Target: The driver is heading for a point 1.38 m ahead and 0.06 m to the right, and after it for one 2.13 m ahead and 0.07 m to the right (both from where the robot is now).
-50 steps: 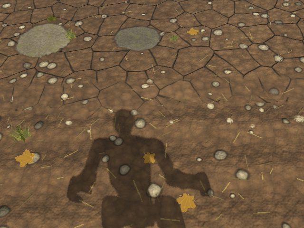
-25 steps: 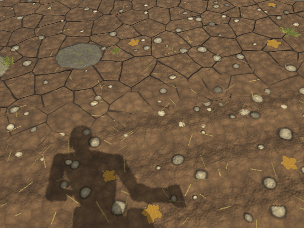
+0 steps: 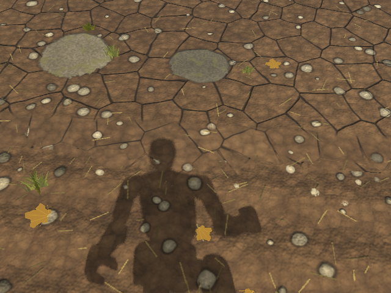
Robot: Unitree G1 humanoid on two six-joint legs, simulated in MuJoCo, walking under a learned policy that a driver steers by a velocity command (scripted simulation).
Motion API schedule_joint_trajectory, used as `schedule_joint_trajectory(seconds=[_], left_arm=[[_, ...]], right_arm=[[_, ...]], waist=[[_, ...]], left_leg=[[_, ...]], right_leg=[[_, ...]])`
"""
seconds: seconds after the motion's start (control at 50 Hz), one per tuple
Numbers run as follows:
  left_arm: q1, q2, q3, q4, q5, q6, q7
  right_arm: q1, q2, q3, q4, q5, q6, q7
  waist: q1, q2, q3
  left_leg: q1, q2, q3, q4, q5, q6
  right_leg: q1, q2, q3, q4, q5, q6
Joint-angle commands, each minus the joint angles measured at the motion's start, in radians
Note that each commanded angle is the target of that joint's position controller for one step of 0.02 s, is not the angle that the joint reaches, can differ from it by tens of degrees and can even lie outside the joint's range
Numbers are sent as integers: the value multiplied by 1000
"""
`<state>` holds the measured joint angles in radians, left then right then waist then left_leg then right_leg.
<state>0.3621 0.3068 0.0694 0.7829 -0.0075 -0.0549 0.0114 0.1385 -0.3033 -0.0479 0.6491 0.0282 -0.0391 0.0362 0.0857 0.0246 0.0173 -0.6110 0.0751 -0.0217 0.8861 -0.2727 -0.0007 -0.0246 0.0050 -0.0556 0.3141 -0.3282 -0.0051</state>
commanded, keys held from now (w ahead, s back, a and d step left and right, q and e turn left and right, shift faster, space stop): w+q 0.14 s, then w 0.06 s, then w+e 0.80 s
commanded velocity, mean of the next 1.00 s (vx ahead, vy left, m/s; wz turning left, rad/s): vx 0.47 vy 0.00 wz -0.14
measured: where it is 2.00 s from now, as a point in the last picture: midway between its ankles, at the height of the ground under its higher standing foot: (234, 144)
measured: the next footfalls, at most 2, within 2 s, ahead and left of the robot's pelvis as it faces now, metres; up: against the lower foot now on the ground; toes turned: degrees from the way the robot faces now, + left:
left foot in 0.12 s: +0.20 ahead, +0.16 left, +0.00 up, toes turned +7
right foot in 0.70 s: +0.54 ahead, +0.00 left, +0.00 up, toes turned -3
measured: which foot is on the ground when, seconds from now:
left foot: up 0.00-0.10, down 0.12-0.68, up 0.70-1.00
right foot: down 0.00-0.14, up 0.16-0.68, down 0.70-1.00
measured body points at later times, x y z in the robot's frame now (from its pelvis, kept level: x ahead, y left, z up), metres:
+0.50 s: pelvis +0.24 +0.10 +0.01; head +0.26 +0.11 +0.46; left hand +0.37 +0.37 -0.10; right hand +0.34 -0.17 -0.10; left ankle +0.16 +0.16 -0.74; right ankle +0.45 -0.06 -0.67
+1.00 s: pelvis +0.55 +0.08 +0.01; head +0.59 +0.07 +0.45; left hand +0.69 +0.35 -0.10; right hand +0.70 -0.20 -0.07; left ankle +0.74 +0.24 -0.68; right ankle +0.50 +0.00 -0.74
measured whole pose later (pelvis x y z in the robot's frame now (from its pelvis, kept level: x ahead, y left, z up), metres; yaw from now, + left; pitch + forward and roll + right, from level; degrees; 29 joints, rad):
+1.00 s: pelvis +0.55 +0.08 +0.01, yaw -12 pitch +3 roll -1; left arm 0.31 0.30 0.06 0.70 -0.02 -0.04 0.00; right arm 0.11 -0.30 -0.02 0.63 -0.01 -0.10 0.01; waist 0.05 0.03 0.04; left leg -0.67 0.09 -0.11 0.74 -0.08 -0.08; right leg -0.18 0.11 0.13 0.37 -0.22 -0.07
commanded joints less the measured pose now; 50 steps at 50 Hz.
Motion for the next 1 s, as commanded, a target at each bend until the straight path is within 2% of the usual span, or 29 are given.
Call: schedule_joint_trajectory(seconds=[0.02,0.06,0.08,0.1,0.12,0.14,0.16,0.18,0.2,0.22,0.24,0.28,0.38,0.46,0.56,0.62,0.66,0.68,0.7,0.72,0.74,0.76,0.78,0.8,0.82,0.86,0.9,0.96,1.0], left_arm=[[-58,186,45,-69,-13,-15,-5],[-46,210,52,-61,-23,-13,-10],[-56,216,53,-61,-27,-12,-10],[-48,200,48,-60,-25,-12,-9],[-27,164,34,-66,-9,-16,-4],[-11,57,0,-114,35,-25,-5],[-7,63,-12,-151,13,-55,-12],[-92,159,14,-152,-33,-67,-19],[-123,161,11,-163,-40,-74,-20],[-118,146,8,-145,-21,-71,-12],[-95,142,12,-131,-7,-61,-9],[-45,122,11,-94,-7,-32,-14],[-138,78,1,-99,-4,-11,-12],[-229,51,-7,-118,-17,-26,-34],[-350,16,-25,-179,-15,-35,-73],[-360,26,-22,-212,-12,-38,-95],[-257,74,2,-203,-10,-30,-92],[-124,126,27,-181,-12,-28,-82],[42,185,53,-158,-14,-21,-66],[95,288,76,-149,-15,-20,-56],[123,206,56,-156,-17,-21,-47],[81,168,44,-157,-7,-19,-40],[11,149,37,-170,-10,-17,-38],[-56,128,31,-183,-11,-15,-37],[-98,107,21,-195,0,-15,-34],[-138,112,23,-197,-1,-15,-27],[-139,137,29,-184,-5,-17,-16],[-108,160,38,-160,-15,-6,-1],[-53,166,41,-141,-19,4,1]], right_arm=[[-130,-34,6,-123,3,-15,22],[-105,-69,-8,-136,3,-7,21],[-53,-90,-22,-129,0,-3,17],[57,-130,-48,-99,-1,4,11],[216,-187,-81,-61,4,12,-2],[322,-295,-104,-54,7,20,-23],[317,-302,-87,-95,-3,0,-14],[275,-221,-67,-82,-10,-16,-5],[234,-191,-56,-77,-14,-25,-4],[166,-157,-44,-80,-19,-29,-4],[116,-127,-33,-84,-32,-34,-2],[80,-106,-25,-74,-41,-49,-4],[138,-110,-27,-1,-40,-70,-18],[158,-127,-29,32,-40,-68,-32],[223,-139,-37,87,-29,-43,-43],[220,-165,-44,92,-28,-15,-59],[209,-195,-49,82,-29,3,-76],[197,-201,-49,76,-30,8,-81],[178,-189,-40,54,-33,-1,-85],[293,-48,5,9,-59,-34,-60],[226,-102,4,9,-41,-75,-39],[119,-146,-10,-35,4,-98,-23],[80,-134,0,-56,1,-111,-22],[65,-129,-4,-56,-22,-112,-26],[85,-136,-11,-53,-36,-101,-28],[129,-119,-8,-43,-45,-77,-30],[105,-91,4,-51,-50,-63,-37],[-22,-49,23,-75,-49,-66,-34],[-84,-62,17,-87,-32,-72,-28]], waist=[[3,-116,31],[-26,-132,20],[-70,-129,-6],[-129,-100,-70],[-203,-65,-150],[-201,185,-218],[-187,226,-394],[-209,90,-257],[-183,83,-147],[-139,18,-93],[-98,43,-62],[-63,79,-58],[-92,26,12],[-137,25,41],[-185,0,87],[-161,28,44],[-93,84,-55],[-17,81,-132],[77,29,-228],[-10,-238,-350],[47,-167,-462],[57,-115,-310],[14,-22,-198],[-33,27,-107],[-73,3,-72],[-115,-42,-40],[-117,-55,-16],[-63,-89,-15],[-25,-104,-36]], left_leg=[[47,-8,64,-148,90,-3],[136,-44,98,-202,80,30],[224,-79,123,-246,87,55],[383,-122,143,-283,100,85],[613,-137,107,-284,88,121],[871,126,-347,-368,-23,241],[974,293,-890,-606,-300,381],[891,281,-791,-657,-370,330],[760,249,-639,-648,-304,301],[623,209,-511,-636,-169,269],[515,163,-408,-645,-45,252],[420,130,-294,-692,88,246],[454,104,-95,-745,287,209],[501,94,17,-770,334,149],[690,149,73,-722,485,137],[776,166,107,-591,853,125],[792,162,128,-396,1208,112],[726,145,146,-214,1222,98],[509,115,157,52,986,68],[9,-98,113,463,1,-10],[-129,-147,-90,589,-279,-5],[-213,-81,-125,565,-200,12],[-200,-38,-108,467,-132,21],[-161,-11,-87,370,-106,12],[-92,11,-85,323,-84,0],[-31,22,-59,244,-68,-39],[10,16,-24,111,-10,-75],[116,-31,1,-155,243,-90],[166,-69,-6,-266,343,-92]], right_leg=[[-61,-218,77,-124,255,-153],[-62,-250,54,-73,362,-137],[-68,-249,16,13,512,-116],[-95,-222,-46,179,661,-85],[-214,-183,-94,415,655,-45],[-553,-81,-105,816,18,27],[-736,31,120,1023,-270,34],[-837,-30,164,1073,-170,22],[-841,-75,137,1022,-79,0],[-777,-122,127,954,-3,-3],[-702,-152,134,888,51,-4],[-613,-164,123,855,117,7],[-712,-148,136,665,334,35],[-680,-95,120,443,501,21],[-753,-69,76,291,438,-16],[-701,-13,-4,261,282,-57],[-535,58,-60,280,171,-101],[-337,84,-50,236,198,-137],[-17,1,93,195,273,-198],[420,-282,631,207,178,-402],[509,-338,884,68,122,-438],[414,-306,723,30,125,-377],[249,-268,611,11,180,-344],[95,-227,535,-14,282,-323],[-16,-196,479,-43,358,-319],[-152,-164,425,-82,430,-324],[-265,-128,346,-94,479,-310],[-341,-51,267,-65,371,-243],[-310,-59,304,-40,283,-218]])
